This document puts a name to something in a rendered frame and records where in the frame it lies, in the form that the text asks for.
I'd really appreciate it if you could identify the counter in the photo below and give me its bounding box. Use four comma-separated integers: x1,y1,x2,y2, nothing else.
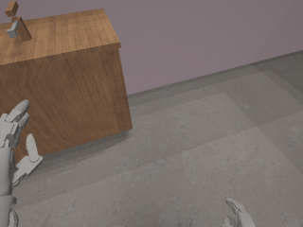
0,1,133,164

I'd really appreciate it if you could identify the robot left forearm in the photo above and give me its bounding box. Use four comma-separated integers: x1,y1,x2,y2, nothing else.
0,195,19,227

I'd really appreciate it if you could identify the robot left hand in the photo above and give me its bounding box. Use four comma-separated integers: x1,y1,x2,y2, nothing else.
0,99,44,197

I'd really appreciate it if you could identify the robot right hand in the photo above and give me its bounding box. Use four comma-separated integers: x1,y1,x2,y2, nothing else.
222,198,257,227

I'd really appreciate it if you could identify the tap lever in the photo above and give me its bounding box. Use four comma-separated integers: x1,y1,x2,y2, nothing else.
7,20,20,38

